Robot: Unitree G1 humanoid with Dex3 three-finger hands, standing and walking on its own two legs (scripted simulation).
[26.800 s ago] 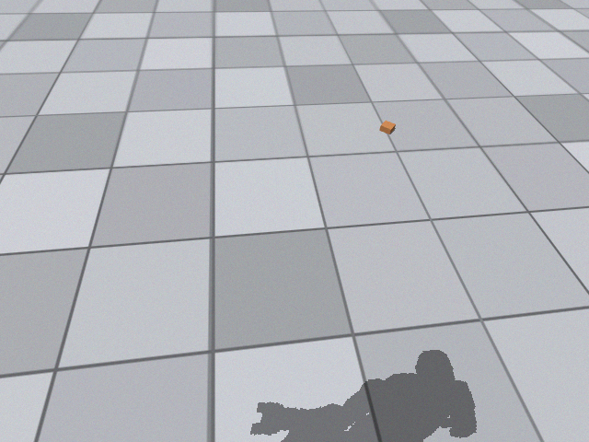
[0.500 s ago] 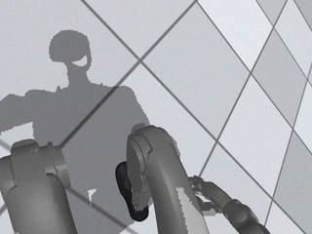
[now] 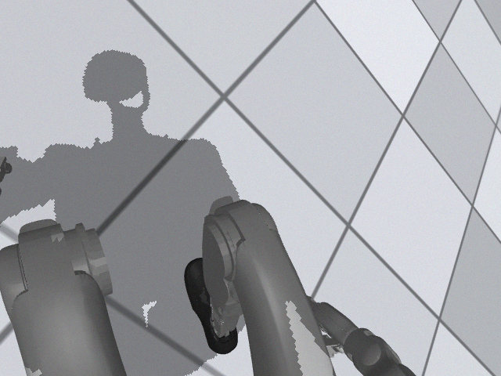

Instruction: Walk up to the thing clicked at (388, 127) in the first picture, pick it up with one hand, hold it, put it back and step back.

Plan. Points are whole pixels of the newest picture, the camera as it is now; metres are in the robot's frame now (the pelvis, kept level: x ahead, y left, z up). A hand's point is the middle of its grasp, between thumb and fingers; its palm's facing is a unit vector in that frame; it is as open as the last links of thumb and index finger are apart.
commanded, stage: close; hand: left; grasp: from above
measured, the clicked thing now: out of the picture +0.38 +0.32 -0.29
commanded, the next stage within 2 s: none
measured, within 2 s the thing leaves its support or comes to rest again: neither
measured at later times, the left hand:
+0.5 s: hand out of the picture +0.37 +0.31 -0.26, palm faces -0.49 -0.11 -0.87, open 11.1 cm
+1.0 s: hand out of the picture +0.37 +0.32 -0.26, palm faces -0.45 -0.09 -0.89, open 9.5 cm
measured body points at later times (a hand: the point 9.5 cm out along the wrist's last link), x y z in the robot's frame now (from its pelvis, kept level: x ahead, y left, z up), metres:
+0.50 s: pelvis +0.00 +0.00 -0.01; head +0.25 +0.13 +0.35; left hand +0.40 +0.32 -0.21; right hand +0.12 -0.24 -0.09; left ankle +0.07 +0.14 -0.27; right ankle +0.11 -0.11 -0.27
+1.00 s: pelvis +0.00 +0.00 -0.01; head +0.24 +0.15 +0.35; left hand +0.39 +0.32 -0.21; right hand +0.13 -0.24 -0.08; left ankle +0.07 +0.14 -0.27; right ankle +0.11 -0.11 -0.27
